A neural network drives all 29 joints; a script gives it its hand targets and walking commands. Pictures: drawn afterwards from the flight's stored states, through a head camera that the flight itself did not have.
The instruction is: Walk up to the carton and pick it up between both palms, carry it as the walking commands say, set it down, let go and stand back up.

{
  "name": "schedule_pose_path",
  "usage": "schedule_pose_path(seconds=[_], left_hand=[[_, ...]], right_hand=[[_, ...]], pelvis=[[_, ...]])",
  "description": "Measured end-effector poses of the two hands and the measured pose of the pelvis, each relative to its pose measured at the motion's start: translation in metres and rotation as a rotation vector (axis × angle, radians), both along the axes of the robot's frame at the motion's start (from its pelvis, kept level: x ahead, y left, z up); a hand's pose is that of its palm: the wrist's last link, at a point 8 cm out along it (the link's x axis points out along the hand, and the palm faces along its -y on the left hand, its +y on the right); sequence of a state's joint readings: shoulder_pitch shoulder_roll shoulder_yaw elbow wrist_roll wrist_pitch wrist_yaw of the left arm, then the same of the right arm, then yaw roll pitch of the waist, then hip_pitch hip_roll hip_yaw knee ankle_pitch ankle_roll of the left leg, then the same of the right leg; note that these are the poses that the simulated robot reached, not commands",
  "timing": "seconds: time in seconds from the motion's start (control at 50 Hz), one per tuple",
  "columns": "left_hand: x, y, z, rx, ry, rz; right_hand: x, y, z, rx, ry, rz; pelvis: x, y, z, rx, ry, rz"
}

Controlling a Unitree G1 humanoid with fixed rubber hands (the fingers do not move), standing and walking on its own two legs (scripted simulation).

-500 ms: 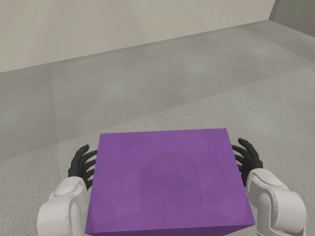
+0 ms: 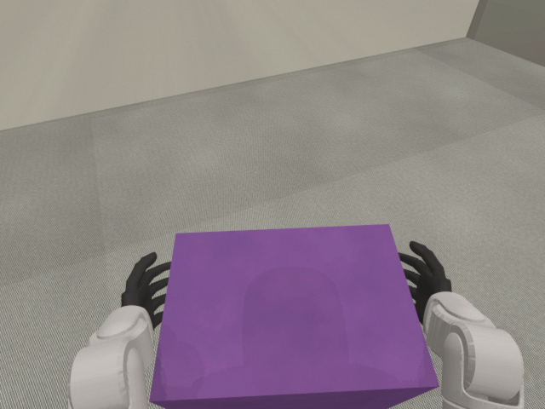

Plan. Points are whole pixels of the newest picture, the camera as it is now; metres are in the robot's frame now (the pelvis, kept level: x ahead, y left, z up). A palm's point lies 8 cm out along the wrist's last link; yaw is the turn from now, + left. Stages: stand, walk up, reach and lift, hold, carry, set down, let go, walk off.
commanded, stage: carry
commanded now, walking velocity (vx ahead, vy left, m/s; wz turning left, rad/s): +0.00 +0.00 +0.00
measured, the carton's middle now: (286, 329) +0.23 +0.00 +0.02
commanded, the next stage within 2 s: none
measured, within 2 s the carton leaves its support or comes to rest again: neither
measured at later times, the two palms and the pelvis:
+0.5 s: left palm (142, 296) +0.26 +0.19 +0.07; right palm (412, 288) +0.26 -0.18 +0.07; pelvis +0.02 +0.01 +0.00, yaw -1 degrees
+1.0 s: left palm (150, 287) +0.28 +0.19 +0.06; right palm (412, 282) +0.27 -0.18 +0.07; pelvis +0.03 +0.01 +0.00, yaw -1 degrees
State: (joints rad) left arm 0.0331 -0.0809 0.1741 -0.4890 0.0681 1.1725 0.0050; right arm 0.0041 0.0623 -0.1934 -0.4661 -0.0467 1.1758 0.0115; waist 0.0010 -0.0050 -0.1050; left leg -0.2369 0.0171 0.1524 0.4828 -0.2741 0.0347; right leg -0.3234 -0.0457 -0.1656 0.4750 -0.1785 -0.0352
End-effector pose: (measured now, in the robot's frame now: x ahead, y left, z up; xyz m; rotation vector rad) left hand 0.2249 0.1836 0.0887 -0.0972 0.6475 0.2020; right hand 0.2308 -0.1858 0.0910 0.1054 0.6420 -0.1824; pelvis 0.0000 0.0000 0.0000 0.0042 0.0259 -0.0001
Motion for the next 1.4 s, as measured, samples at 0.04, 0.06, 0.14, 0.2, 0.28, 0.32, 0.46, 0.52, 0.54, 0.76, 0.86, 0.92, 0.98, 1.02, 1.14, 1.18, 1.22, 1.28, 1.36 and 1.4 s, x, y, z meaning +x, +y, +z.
schedule_pose_path(seconds=[0.04, 0.06, 0.14, 0.2, 0.28, 0.32, 0.46, 0.52, 0.54, 0.76, 0.86, 0.92, 0.98, 1.02, 1.14, 1.18, 1.22, 1.28, 1.36, 1.4], left_hand=[[0.003, 0.001, -0.002, 0.001, 0.006, -0.003], [0.005, 0.002, -0.004, 0.002, 0.009, -0.004], [0.012, 0.004, -0.009, 0.004, 0.016, -0.008], [0.017, 0.006, -0.011, 0.004, 0.012, -0.011], [0.023, 0.008, -0.012, 0.005, 0.005, -0.014], [0.025, 0.009, -0.013, 0.005, 0.003, -0.016], [0.033, 0.010, -0.017, 0.007, 0.002, -0.022], [0.036, 0.010, -0.018, 0.008, 0.003, -0.025], [0.037, 0.010, -0.018, 0.008, 0.003, -0.026], [0.048, 0.009, -0.023, 0.011, 0.000, -0.034], [0.051, 0.008, -0.023, 0.011, -0.004, -0.037], [0.052, 0.007, -0.023, 0.011, -0.006, -0.038], [0.053, 0.005, -0.024, 0.012, -0.007, -0.039], [0.053, 0.005, -0.024, 0.012, -0.007, -0.039], [0.054, 0.003, -0.025, 0.014, -0.005, -0.041], [0.054, 0.002, -0.025, 0.015, -0.005, -0.042], [0.054, 0.001, -0.025, 0.015, -0.005, -0.042], [0.055, 0.000, -0.025, 0.016, -0.005, -0.044], [0.055, -0.001, -0.025, 0.017, -0.005, -0.045], [0.055, -0.002, -0.025, 0.017, -0.005, -0.046]], right_hand=[[0.003, 0.001, -0.002, -0.002, 0.005, 0.000], [0.004, 0.002, -0.004, -0.004, 0.008, 0.000], [0.011, 0.004, -0.009, -0.009, 0.015, 0.001], [0.015, 0.006, -0.011, -0.011, 0.011, 0.001], [0.019, 0.008, -0.012, -0.012, 0.004, -0.002], [0.021, 0.009, -0.013, -0.012, 0.001, -0.003], [0.026, 0.010, -0.017, -0.015, 0.001, -0.007], [0.029, 0.010, -0.018, -0.016, 0.001, -0.008], [0.030, 0.011, -0.018, -0.016, 0.001, -0.008], [0.038, 0.009, -0.022, -0.021, -0.001, -0.011], [0.040, 0.008, -0.023, -0.022, -0.005, -0.013], [0.041, 0.007, -0.023, -0.022, -0.007, -0.014], [0.042, 0.006, -0.023, -0.022, -0.008, -0.014], [0.042, 0.005, -0.024, -0.023, -0.008, -0.014], [0.043, 0.003, -0.025, -0.025, -0.007, -0.013], [0.043, 0.002, -0.025, -0.026, -0.006, -0.012], [0.043, 0.001, -0.025, -0.027, -0.006, -0.012], [0.043, 0.000, -0.025, -0.028, -0.006, -0.011], [0.043, -0.001, -0.025, -0.030, -0.006, -0.011], [0.043, -0.002, -0.025, -0.031, -0.006, -0.011]], pelvis=[[0.001, 0.002, 0.000, 0.000, 0.000, -0.001], [0.002, 0.003, 0.000, 0.000, 0.000, -0.002], [0.004, 0.006, 0.000, 0.001, 0.003, -0.005], [0.006, 0.008, 0.000, 0.001, 0.006, -0.008], [0.009, 0.010, -0.001, 0.001, 0.010, -0.010], [0.010, 0.011, -0.001, 0.000, 0.012, -0.011], [0.015, 0.014, -0.001, -0.001, 0.017, -0.015], [0.017, 0.015, -0.002, -0.002, 0.019, -0.016], [0.018, 0.015, -0.002, -0.002, 0.019, -0.017], [0.023, 0.015, -0.002, -0.005, 0.024, -0.022], [0.025, 0.014, -0.002, -0.006, 0.026, -0.023], [0.026, 0.013, -0.003, -0.006, 0.027, -0.024], [0.026, 0.012, -0.003, -0.007, 0.027, -0.025], [0.027, 0.012, -0.003, -0.007, 0.027, -0.025], [0.027, 0.010, -0.003, -0.008, 0.027, -0.026], [0.027, 0.009, -0.003, -0.008, 0.027, -0.026], [0.027, 0.009, -0.003, -0.008, 0.027, -0.026], [0.027, 0.008, -0.003, -0.008, 0.026, -0.026], [0.027, 0.007, -0.002, -0.008, 0.026, -0.027], [0.027, 0.007, -0.002, -0.008, 0.025, -0.027]])
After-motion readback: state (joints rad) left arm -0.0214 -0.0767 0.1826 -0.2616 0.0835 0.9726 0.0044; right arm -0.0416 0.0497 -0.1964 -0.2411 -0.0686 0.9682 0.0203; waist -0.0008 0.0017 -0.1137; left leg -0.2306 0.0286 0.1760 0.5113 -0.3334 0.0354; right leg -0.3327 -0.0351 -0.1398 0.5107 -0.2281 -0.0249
